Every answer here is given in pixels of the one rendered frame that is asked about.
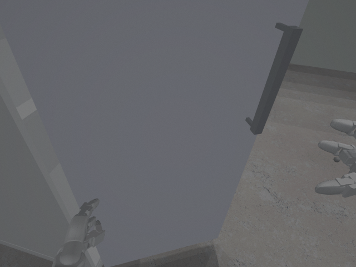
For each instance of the robot left forearm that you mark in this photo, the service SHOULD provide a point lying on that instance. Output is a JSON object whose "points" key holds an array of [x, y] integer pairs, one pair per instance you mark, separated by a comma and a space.
{"points": [[70, 254]]}

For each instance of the fridge door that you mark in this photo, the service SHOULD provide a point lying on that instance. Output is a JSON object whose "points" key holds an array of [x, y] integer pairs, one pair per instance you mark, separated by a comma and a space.
{"points": [[145, 102]]}

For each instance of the robot left hand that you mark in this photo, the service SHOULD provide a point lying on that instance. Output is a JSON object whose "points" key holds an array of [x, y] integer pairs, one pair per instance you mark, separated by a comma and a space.
{"points": [[81, 224]]}

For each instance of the handle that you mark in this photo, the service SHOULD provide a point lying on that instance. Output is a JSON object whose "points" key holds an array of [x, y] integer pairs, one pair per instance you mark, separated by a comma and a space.
{"points": [[278, 70]]}

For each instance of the robot right hand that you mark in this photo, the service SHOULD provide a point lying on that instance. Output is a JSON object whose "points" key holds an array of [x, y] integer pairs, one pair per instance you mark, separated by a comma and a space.
{"points": [[345, 185]]}

